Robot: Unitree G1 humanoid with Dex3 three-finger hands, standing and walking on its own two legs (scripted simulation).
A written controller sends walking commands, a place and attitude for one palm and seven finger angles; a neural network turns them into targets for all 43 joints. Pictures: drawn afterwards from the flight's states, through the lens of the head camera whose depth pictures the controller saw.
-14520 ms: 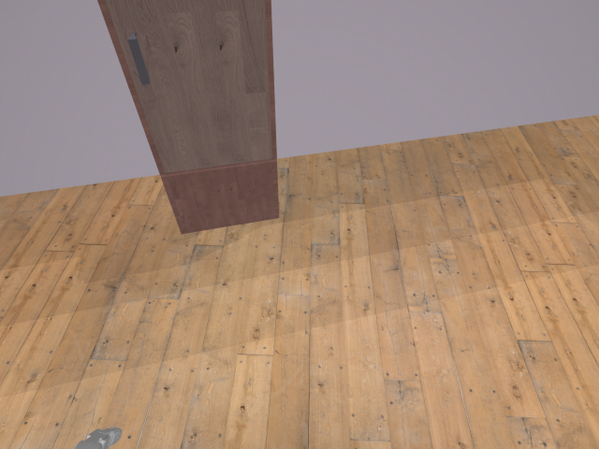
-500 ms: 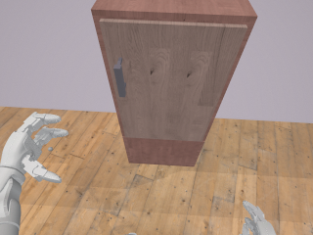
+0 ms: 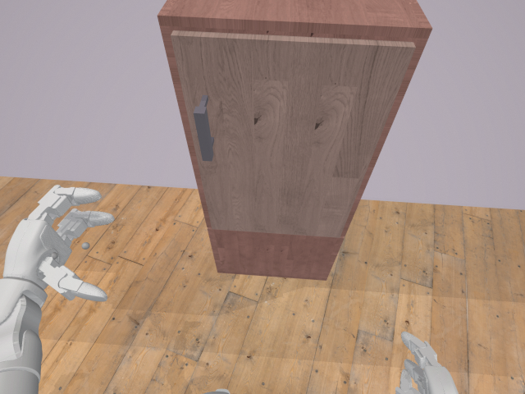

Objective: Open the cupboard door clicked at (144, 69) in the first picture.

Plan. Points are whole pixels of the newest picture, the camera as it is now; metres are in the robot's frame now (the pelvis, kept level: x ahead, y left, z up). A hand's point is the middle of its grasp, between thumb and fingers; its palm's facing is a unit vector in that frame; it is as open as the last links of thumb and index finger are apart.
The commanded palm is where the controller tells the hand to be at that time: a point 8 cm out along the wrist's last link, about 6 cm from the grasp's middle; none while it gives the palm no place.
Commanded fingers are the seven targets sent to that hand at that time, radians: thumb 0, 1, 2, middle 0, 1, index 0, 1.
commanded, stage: move the hooked fingers beside the handle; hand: left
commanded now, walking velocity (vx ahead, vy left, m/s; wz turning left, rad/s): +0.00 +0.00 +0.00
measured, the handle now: (206, 128) +0.58 +0.15 +0.05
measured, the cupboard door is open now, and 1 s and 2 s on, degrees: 0 0 0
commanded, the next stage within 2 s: none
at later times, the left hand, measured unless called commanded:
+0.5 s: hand (124, 201) +0.38 +0.24 +0.07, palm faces -0.01 -1.00 -0.03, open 14.0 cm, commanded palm +0.35 +0.30 +0.07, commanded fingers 0.00 -0.50 0.30 -0.30 -1.20 -0.30 -1.20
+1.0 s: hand (139, 170) +0.44 +0.24 +0.07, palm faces -0.01 -1.00 -0.01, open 14.0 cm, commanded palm +0.42 +0.29 +0.07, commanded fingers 0.00 -0.50 0.30 -0.30 -1.20 -0.30 -1.20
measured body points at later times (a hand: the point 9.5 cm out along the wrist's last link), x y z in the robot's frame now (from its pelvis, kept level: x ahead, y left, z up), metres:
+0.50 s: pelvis +0.01 +0.00 +0.00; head +0.07 +0.00 +0.44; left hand +0.37 +0.30 +0.08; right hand +0.10 -0.26 -0.10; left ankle +0.01 +0.09 -0.70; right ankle +0.01 -0.11 -0.70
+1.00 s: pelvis +0.00 +0.00 -0.01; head +0.09 +0.01 +0.43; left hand +0.44 +0.29 +0.08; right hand +0.06 -0.27 -0.12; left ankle +0.01 +0.09 -0.70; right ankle +0.01 -0.11 -0.70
